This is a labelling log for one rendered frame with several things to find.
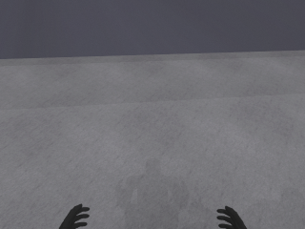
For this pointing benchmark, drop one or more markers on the robot left hand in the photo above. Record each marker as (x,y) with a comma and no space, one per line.
(72,217)

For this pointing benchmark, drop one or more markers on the robot right hand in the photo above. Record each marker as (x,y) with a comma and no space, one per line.
(234,219)

